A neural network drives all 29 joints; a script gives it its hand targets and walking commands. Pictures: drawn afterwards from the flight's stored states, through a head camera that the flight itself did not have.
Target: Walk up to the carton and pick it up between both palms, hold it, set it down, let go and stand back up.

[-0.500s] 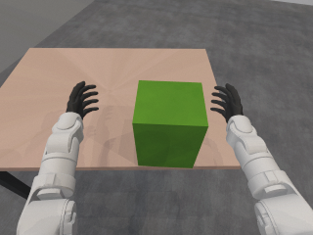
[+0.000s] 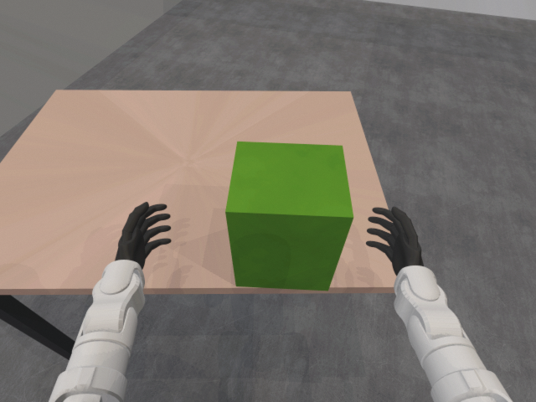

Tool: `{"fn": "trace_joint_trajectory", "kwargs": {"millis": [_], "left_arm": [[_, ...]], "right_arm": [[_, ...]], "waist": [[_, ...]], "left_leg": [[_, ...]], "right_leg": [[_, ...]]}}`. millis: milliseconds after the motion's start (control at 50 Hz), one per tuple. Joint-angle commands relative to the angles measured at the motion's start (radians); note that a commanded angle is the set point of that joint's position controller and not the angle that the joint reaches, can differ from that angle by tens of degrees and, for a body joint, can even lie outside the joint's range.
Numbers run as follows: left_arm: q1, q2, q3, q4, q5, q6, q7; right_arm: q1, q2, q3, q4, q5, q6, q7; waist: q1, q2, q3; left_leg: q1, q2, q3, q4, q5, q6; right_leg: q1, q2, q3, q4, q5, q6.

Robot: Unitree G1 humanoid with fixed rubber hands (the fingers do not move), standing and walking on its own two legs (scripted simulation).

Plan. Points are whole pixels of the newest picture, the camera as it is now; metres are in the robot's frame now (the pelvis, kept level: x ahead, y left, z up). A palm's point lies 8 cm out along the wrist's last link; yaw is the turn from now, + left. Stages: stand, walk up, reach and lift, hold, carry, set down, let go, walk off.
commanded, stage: set down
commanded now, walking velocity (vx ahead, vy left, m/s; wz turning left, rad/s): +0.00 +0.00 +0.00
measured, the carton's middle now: (285, 220) +0.44 +0.00 -0.02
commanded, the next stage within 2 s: let go in 1.60 s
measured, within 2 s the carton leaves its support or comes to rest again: neither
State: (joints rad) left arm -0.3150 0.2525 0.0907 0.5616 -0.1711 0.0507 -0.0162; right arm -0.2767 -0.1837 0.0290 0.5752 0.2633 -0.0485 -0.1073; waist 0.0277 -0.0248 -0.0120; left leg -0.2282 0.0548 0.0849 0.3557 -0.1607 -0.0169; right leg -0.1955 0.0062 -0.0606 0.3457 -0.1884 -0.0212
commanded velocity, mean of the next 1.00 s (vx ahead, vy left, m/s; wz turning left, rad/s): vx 0.00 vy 0.00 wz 0.00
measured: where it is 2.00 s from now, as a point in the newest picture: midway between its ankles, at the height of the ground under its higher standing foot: outside the picture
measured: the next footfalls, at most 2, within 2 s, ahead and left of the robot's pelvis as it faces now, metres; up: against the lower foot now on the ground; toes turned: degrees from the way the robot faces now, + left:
none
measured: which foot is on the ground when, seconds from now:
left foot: down 0.00-1.00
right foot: down 0.00-1.00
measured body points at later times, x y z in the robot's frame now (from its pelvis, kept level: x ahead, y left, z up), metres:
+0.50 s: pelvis +0.02 +0.00 +0.00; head +0.03 +0.01 +0.45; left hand +0.26 +0.24 -0.03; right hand +0.26 -0.19 -0.03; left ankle +0.01 +0.13 -0.75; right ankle -0.01 -0.10 -0.75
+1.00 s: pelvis +0.00 +0.01 +0.00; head -0.01 +0.02 +0.44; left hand +0.22 +0.24 -0.07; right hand +0.22 -0.20 -0.07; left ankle +0.01 +0.13 -0.75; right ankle -0.01 -0.10 -0.75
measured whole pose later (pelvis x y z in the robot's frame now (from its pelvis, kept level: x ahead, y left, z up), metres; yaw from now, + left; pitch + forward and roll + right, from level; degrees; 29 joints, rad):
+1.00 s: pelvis +0.00 +0.01 +0.00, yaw +0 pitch -4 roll +0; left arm 0.05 0.22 -0.02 0.72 -0.14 -0.19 0.02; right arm 0.04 -0.13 0.00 0.83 0.10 -0.33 -0.01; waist 0.03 -0.03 0.03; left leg -0.13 0.04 0.09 0.42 -0.22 -0.01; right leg -0.11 -0.01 -0.05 0.43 -0.26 -0.01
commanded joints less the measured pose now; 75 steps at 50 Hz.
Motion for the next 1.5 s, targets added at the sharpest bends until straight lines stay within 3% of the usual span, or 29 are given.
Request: {"fn": "trace_joint_trajectory", "kwargs": {"millis": [0,200,460,600,740,900,980,1100,1280,1400,1480], "left_arm": [[-0.203,0.136,0.025,-0.19,-0.013,-0.121,0.001],[0.042,0.132,-0.027,-0.205,-0.04,-0.282,-0.02],[0.203,0.098,-0.062,-0.082,-0.026,-0.459,-0.006],[0.258,0.073,-0.08,-0.023,-0.009,-0.493,0.009],[0.231,0.072,-0.086,0.019,-0.002,-0.449,0.022],[0.201,0.06,-0.086,0.022,0.03,-0.296,0.038],[0.23,0.051,-0.069,-0.007,0.053,-0.211,0.036],[0.316,0.039,-0.052,-0.066,0.1,-0.121,0.016],[0.419,0.027,-0.04,-0.15,0.151,-0.072,0.005],[0.443,0.028,-0.042,-0.192,0.157,-0.053,0.011],[0.458,0.024,-0.045,-0.147,0.16,-0.02,0.005]], "right_arm": [[-0.195,-0.093,-0.032,-0.199,-0.014,-0.106,0.003],[0.053,-0.064,-0.005,-0.212,-0.017,-0.258,0.005],[0.192,-0.031,0.004,-0.042,-0.059,-0.445,0.042],[0.211,-0.046,-0.007,0.091,-0.074,-0.498,0.066],[0.176,-0.038,-0.018,0.132,-0.096,-0.459,0.082],[0.169,-0.043,-0.052,0.141,-0.159,-0.33,0.094],[0.193,-0.047,-0.057,0.118,-0.188,-0.276,0.099],[0.254,-0.041,-0.035,0.067,-0.209,-0.231,0.094],[0.348,-0.061,-0.036,0.051,-0.212,-0.242,0.093],[0.363,-0.089,-0.055,0.062,-0.218,-0.249,0.103],[0.369,-0.093,-0.06,0.095,-0.234,-0.231,0.107]], "waist": [[0.006,0.043,-0.349],[-0.001,0.033,-0.302],[-0.001,0.045,-0.213],[-0.006,0.048,-0.167],[-0.002,0.039,-0.108],[-0.006,0.054,-0.051],[-0.006,0.043,-0.051],[0.0,0.013,-0.057],[0.007,0.022,-0.063],[0.005,0.029,-0.084],[-0.004,0.018,-0.054]], "left_leg": [[0.202,-0.06,-0.033,0.032,0.266,-0.001],[0.23,-0.061,-0.05,0.077,0.351,-0.016],[0.18,-0.059,-0.064,0.111,0.3,-0.031],[0.179,-0.053,-0.067,0.096,0.241,-0.036],[0.157,-0.045,-0.063,0.056,0.088,-0.026],[0.179,-0.041,-0.059,-0.002,-0.01,-0.011],[0.214,-0.046,-0.04,-0.008,0.043,-0.006],[0.269,-0.056,-0.019,0.006,0.196,-0.001],[0.325,-0.055,-0.019,0.026,0.352,-0.019],[0.359,-0.056,-0.015,0.033,0.377,-0.032],[0.347,-0.055,-0.009,0.026,0.321,-0.028]], "right_leg": [[0.036,0.027,0.061,-0.043,0.129,0.017],[0.034,0.018,0.081,-0.023,0.219,0.009],[0.008,0.004,0.095,0.01,0.21,-0.007],[-0.007,0.007,0.088,0.016,0.144,-0.014],[-0.019,0.003,0.089,0.012,-0.007,-0.012],[-0.014,-0.006,0.083,-0.025,-0.1,-0.009],[0.006,-0.004,0.075,-0.046,-0.078,-0.003],[0.046,-0.003,0.065,-0.057,0.078,0.012],[0.049,0.0,0.056,-0.052,0.259,0.02],[0.024,0.009,0.046,-0.056,0.275,0.019],[0.002,0.009,0.04,-0.061,0.234,0.017]]}}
